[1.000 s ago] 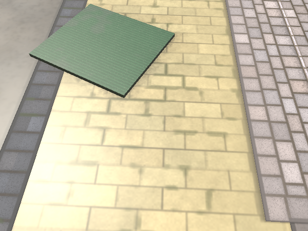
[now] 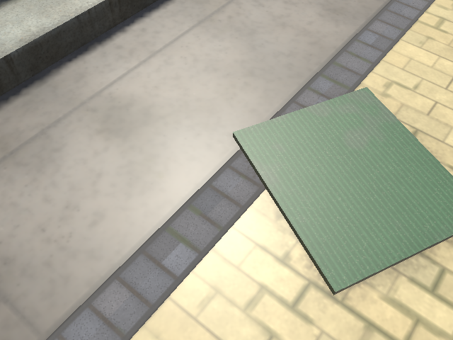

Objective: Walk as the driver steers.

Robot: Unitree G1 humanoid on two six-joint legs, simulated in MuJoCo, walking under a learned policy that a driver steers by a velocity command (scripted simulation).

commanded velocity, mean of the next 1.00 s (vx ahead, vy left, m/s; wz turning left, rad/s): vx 0.42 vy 0.00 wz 0.34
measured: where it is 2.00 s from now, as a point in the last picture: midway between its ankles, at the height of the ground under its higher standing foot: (207, 292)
